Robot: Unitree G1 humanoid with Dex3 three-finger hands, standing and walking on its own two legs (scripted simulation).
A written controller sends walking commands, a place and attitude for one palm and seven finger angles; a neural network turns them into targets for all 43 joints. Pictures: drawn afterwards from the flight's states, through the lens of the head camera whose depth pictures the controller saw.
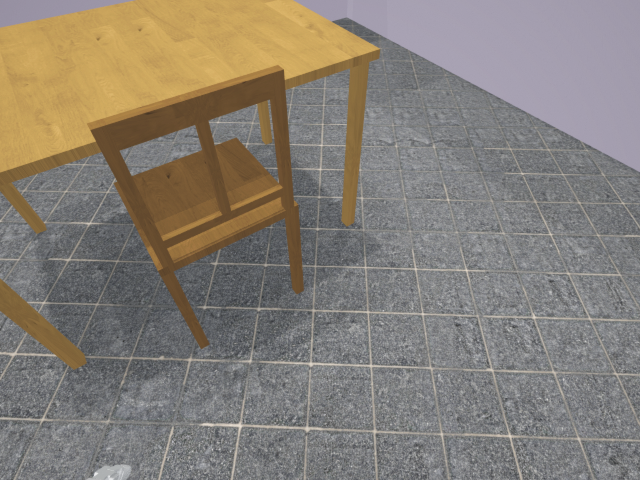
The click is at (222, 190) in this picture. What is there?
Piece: chair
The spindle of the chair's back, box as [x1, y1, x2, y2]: [195, 121, 230, 214]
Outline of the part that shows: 205,121 195,125 218,206 222,214 229,211 230,208 208,121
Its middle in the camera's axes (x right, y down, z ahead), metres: -0.25 -0.16 +0.88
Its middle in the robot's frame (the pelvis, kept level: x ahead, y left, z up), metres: +0.75 +0.28 -0.10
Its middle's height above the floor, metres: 0.67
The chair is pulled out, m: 0.00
